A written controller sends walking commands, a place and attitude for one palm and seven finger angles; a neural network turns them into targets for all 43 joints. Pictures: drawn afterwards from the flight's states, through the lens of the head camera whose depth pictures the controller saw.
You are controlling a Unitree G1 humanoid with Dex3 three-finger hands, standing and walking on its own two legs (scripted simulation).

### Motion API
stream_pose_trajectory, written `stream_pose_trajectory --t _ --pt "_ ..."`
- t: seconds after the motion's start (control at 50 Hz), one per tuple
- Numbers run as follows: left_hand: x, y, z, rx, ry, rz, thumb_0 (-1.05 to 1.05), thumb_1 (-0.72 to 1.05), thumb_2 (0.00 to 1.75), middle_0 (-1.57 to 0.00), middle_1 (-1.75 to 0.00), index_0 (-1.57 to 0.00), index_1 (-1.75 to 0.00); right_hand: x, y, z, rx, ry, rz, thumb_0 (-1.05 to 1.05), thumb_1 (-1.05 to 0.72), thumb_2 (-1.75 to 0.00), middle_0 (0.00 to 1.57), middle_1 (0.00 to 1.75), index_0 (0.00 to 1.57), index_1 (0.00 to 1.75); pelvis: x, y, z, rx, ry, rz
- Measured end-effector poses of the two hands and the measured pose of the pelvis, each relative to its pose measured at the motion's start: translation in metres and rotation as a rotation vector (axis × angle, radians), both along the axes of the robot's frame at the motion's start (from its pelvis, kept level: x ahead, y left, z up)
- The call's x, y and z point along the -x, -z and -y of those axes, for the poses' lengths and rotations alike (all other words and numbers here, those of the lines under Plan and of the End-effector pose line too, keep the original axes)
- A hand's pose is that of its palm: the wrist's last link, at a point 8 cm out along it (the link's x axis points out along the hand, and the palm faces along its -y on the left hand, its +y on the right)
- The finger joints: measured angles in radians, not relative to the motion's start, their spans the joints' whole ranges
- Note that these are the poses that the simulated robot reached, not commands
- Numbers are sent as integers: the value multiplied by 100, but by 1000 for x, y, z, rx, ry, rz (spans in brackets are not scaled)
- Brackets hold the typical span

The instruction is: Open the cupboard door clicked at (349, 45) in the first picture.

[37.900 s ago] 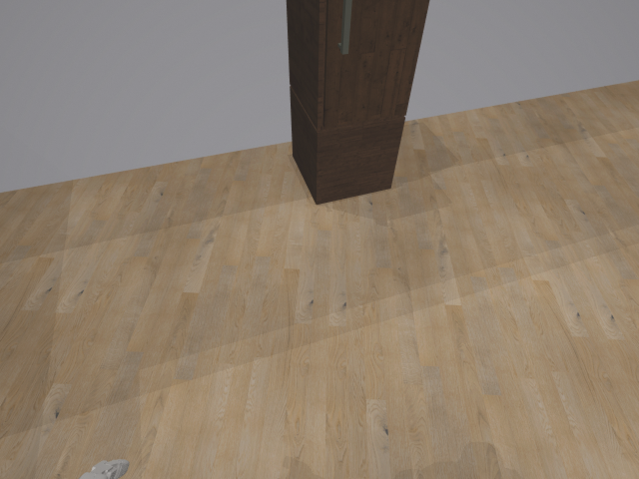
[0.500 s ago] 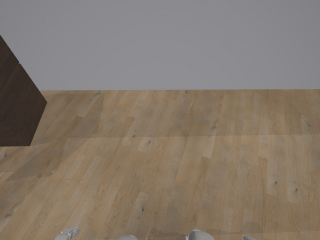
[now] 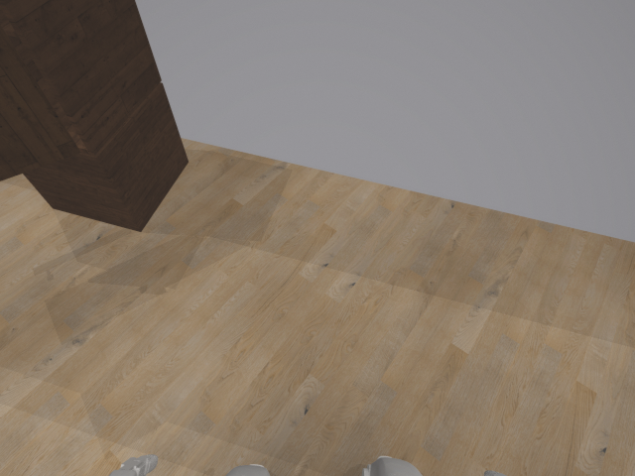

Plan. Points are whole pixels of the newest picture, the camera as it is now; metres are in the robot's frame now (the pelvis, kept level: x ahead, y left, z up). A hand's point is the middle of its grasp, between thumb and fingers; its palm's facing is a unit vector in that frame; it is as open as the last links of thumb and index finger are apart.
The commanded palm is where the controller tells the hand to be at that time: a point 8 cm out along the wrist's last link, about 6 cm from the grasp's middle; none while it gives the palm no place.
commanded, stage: turn to face it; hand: left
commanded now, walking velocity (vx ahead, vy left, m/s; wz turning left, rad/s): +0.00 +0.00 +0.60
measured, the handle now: out of the picture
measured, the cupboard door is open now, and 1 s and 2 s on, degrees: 50 50 50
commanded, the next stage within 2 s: take the last steps up to it in 0.98 s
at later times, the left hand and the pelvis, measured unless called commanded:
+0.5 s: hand out of the picture +0.01 +0.22 -0.17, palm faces +0.33 -0.91 -0.24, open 7.4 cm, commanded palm none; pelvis +0.01 -0.01 +0.00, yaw +19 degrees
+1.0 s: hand out of the picture -0.04 +0.17 -0.18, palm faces +0.54 -0.82 -0.20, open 7.4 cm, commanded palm none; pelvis +0.03 -0.01 -0.01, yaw +32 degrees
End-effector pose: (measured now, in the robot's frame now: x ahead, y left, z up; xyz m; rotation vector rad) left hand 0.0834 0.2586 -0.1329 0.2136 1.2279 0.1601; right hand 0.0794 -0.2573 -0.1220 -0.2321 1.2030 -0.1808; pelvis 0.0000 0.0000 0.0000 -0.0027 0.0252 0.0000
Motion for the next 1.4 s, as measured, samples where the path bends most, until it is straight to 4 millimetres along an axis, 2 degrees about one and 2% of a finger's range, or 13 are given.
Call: stream_pose_trajectory --t 0.1,0.2,0.3,0.4,0.58,0.68,0.78,0.88,1.0,1.12,1.24,1.32,1.4 --pt "-2 -11 9 -45 -37 95 1 91 90 -20 -30 -20 -30 -11 16 13 -37 -35 -25 0 -90 -90 20 30 20 30 -2 6 19 -14 -62 0" --pt "20 -20 17 -45 -102 82 0 91 90 -20 -30 -20 -30 -36 9 16 -41 -91 -31 0 -91 -90 20 30 20 30 -4 -3 22 -22 -140 27" --pt "50 -11 19 -2 -175 36 0 91 90 -21 -30 -20 -30 -70 -5 -1 -37 -175 6 0 -91 -90 19 30 20 30 -8 -7 17 -37 -201 21" --pt "83 15 4 34 -272 -11 0 91 90 -21 -30 -20 -30 -103 -4 -27 -2 -287 76 0 -91 -90 19 30 20 30 -9 9 3 -9 -276 11" --pt "89 -5 -4 0 -383 11 1 91 90 -20 -30 -20 -30 -102 -8 -37 7 -386 -6 0 -90 -90 20 30 20 30 -13 -6 11 18 -377 3" --pt "84 -13 7 -40 -411 60 1 91 90 -20 -30 -20 -30 -108 6 -27 -24 -402 -47 0 -90 -90 20 30 20 30 -24 -2 27 6 -429 -3" --pt "96 -14 27 -47 -457 45 0 91 90 -20 -30 -20 -30 -127 14 -24 -31 -431 -64 0 -91 -90 20 30 20 30 -29 0 32 -11 -482 15" --pt "118 -7 44 10 -511 -2 0 91 90 -21 -30 -20 -30 -149 1 -43 -26 -482 -41 0 -91 -90 19 30 20 30 -34 -6 27 -33 -519 14" --pt "149 18 47 72 -592 -73 0 91 90 -21 -30 -20 -30 -168 1 -77 -6 -578 25 0 -91 -90 19 30 20 30 -33 6 14 -16 -555 11" --pt "150 5 44 58 -640 -78 1 91 90 -20 -30 -20 -30 -166 -2 -89 -16 -627 5 0 -91 -90 20 30 20 30 -37 -5 18 4 -597 12" --pt "142 -3 48 5 -670 4 0 91 90 -20 -30 -20 -30 -170 15 -82 -52 -643 -52 0 -90 -90 20 30 20 30 -50 1 24 -14 -641 16" --pt "154 -11 58 17 -720 -8 0 91 90 -20 -30 -20 -30 -181 10 -88 -46 -665 -90 0 -91 -90 20 30 20 30 -57 -6 12 -15 -676 23" --pt "170 -12 67 64 -762 -74 0 91 90 -21 -30 -20 -30 -199 -2 -112 -47 -691 -78 0 -91 -90 19 30 20 30 -65 -14 -6 -31 -703 4"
